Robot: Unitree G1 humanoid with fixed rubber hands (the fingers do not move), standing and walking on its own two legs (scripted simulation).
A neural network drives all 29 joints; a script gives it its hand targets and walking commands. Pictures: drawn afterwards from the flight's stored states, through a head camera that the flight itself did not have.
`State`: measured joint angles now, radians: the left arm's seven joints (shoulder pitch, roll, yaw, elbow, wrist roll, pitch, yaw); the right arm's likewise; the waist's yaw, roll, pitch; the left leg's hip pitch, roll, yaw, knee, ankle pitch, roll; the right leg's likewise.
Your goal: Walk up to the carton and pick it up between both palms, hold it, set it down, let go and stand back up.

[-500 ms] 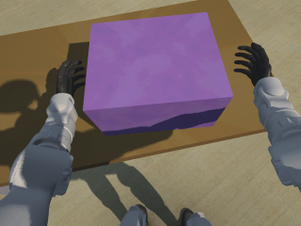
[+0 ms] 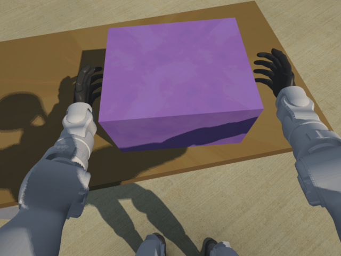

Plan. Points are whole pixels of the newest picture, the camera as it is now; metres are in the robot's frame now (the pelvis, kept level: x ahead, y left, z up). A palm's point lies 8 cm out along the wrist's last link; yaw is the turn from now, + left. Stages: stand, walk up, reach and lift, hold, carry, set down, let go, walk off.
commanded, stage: reach and lift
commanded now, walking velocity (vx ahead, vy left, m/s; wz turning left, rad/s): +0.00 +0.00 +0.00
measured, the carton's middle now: (176, 87) +0.52 +0.06 +0.01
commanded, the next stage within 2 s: none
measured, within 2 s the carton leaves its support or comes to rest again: neither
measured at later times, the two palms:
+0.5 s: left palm (91, 99) +0.46 +0.25 +0.04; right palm (273, 82) +0.51 -0.16 +0.05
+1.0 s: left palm (92, 98) +0.46 +0.25 +0.04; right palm (268, 83) +0.51 -0.15 +0.05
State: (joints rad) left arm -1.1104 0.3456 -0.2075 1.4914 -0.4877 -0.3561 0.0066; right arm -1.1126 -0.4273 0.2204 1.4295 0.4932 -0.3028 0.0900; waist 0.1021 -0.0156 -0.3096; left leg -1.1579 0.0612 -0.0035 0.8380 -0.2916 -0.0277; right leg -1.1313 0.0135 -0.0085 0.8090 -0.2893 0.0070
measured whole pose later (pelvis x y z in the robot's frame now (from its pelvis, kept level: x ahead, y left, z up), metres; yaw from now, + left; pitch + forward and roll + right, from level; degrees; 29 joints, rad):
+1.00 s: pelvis +0.01 +0.00 +0.01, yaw +0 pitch +34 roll -2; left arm -1.11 0.28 -0.11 1.53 -0.38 -0.41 0.04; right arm -1.12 -0.32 0.07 1.48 0.33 -0.35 0.02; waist 0.09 0.00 -0.29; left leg -1.10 0.06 -0.01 0.81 -0.30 -0.03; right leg -1.06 0.01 -0.02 0.77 -0.29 0.01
